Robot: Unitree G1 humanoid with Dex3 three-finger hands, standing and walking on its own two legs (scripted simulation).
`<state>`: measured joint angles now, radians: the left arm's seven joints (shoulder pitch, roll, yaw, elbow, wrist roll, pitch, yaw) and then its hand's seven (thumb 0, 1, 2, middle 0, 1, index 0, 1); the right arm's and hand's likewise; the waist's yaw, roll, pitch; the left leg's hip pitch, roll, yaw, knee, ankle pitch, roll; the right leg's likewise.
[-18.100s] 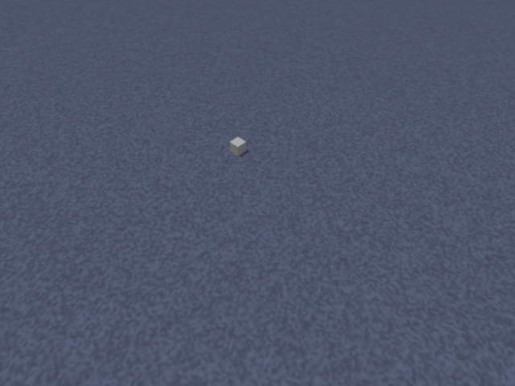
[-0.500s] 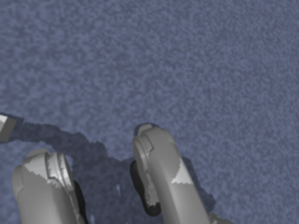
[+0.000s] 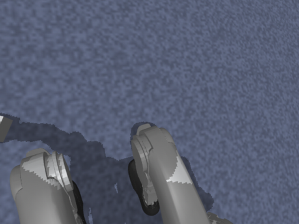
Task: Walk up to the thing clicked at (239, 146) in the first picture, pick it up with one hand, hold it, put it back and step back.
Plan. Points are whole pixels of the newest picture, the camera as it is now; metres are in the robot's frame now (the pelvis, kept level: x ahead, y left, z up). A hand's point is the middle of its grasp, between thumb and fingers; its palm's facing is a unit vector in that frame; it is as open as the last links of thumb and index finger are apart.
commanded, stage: rise first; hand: left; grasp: from above
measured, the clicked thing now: out of the picture +0.42 +0.34 -0.29
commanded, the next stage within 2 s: approach in 1.32 s
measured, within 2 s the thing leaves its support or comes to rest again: neither
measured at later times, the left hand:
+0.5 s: hand out of the picture +0.39 +0.37 -0.18, palm faces -0.06 -0.41 -0.91, open 14.3 cm
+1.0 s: hand out of the picture +0.39 +0.38 -0.17, palm faces -0.06 -0.41 -0.91, open 14.3 cm
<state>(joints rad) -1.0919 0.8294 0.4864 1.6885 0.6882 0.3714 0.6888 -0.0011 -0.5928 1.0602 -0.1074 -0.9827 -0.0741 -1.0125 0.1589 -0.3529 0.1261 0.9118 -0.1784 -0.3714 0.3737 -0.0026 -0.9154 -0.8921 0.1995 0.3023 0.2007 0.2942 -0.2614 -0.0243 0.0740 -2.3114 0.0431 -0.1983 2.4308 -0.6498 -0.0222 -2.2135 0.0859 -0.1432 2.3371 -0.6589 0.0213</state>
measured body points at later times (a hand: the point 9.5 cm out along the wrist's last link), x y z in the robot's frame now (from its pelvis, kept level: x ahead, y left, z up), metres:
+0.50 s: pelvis +0.00 +0.00 +0.00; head +0.25 +0.07 +0.37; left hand +0.39 +0.39 -0.12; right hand +0.01 -0.25 -0.09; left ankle +0.08 +0.14 -0.29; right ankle +0.11 -0.11 -0.29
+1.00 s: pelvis +0.00 +0.00 +0.00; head +0.25 +0.07 +0.37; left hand +0.40 +0.39 -0.12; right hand +0.01 -0.26 -0.09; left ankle +0.08 +0.14 -0.29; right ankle +0.11 -0.11 -0.29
